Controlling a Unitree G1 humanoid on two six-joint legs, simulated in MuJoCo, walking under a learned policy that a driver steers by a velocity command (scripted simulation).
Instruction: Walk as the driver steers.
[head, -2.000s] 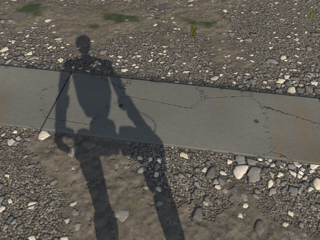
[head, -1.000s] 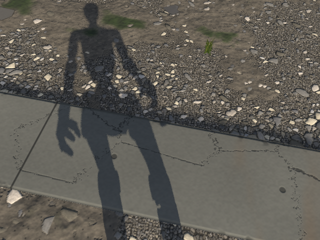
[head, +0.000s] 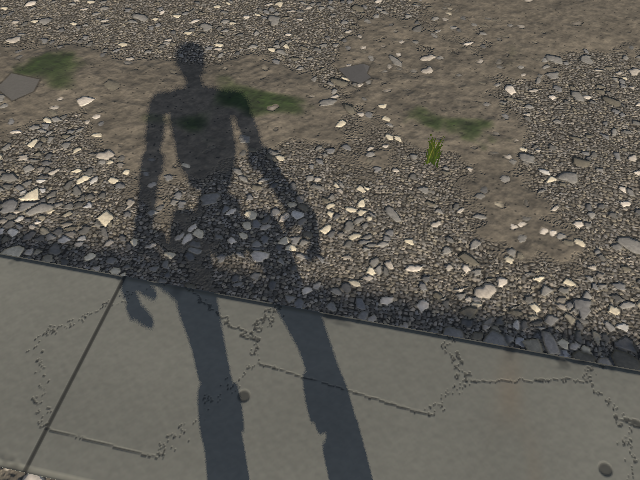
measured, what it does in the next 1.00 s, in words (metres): steps on the spot: right foot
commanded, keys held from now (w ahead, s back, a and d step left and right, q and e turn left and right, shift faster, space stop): no key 0.84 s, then w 0.16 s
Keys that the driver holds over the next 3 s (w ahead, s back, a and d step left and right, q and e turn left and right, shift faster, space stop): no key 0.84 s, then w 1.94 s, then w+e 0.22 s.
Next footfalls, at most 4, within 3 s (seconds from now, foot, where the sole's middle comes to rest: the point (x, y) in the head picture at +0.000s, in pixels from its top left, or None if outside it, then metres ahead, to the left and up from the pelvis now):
0.08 right None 0.07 -0.15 -0.78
1.58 left None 0.46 0.06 -0.78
2.08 right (397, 365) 0.75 -0.15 -0.78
2.74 left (288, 274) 1.11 0.12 -0.92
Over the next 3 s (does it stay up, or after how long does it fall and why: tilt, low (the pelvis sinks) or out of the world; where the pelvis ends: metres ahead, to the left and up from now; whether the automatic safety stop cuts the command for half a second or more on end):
stays up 1.09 0.01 -0.15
